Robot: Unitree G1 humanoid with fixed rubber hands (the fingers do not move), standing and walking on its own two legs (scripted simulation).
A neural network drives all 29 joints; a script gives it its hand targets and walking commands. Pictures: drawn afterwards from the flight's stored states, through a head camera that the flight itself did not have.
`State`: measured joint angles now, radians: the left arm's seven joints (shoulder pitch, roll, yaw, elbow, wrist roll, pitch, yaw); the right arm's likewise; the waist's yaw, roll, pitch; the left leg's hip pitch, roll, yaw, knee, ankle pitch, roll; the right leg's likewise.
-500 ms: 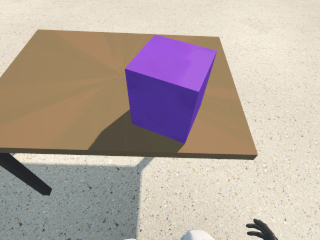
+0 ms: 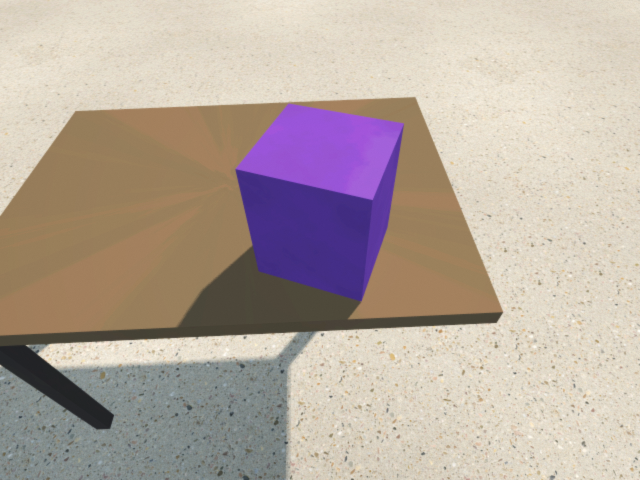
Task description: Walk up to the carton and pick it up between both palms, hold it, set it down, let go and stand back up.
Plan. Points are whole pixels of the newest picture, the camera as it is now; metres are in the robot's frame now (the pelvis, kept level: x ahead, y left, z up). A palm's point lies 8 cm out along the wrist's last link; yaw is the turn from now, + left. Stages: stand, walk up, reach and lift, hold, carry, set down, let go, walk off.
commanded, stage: walk up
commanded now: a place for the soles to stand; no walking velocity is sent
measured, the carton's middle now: (325, 203) +0.58 -0.01 -0.01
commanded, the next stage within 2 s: reach and lift in 0.50 s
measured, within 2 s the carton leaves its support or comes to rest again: neither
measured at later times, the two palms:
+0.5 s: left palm out of the picture +0.10 +0.26 -0.10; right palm out of the picture +0.07 -0.26 -0.12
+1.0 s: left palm (156, 470) +0.18 +0.23 -0.09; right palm out of the picture +0.11 -0.24 -0.08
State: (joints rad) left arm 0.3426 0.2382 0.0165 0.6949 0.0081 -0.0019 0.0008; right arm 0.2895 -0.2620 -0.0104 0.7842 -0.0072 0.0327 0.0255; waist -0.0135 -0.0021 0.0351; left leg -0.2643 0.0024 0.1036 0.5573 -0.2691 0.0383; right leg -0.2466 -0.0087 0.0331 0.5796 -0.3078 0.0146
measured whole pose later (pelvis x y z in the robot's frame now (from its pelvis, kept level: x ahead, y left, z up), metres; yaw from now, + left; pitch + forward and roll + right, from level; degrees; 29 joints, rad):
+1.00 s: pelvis +0.00 -0.01 +0.00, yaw -2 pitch -6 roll +0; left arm 0.14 0.29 0.05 0.50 0.02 0.27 -0.05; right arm 0.24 -0.10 -0.02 0.71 0.01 -0.15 -0.07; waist -0.01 -0.08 0.13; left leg -0.16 0.04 0.11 0.56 -0.29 0.01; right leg -0.15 0.00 0.01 0.57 -0.31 0.00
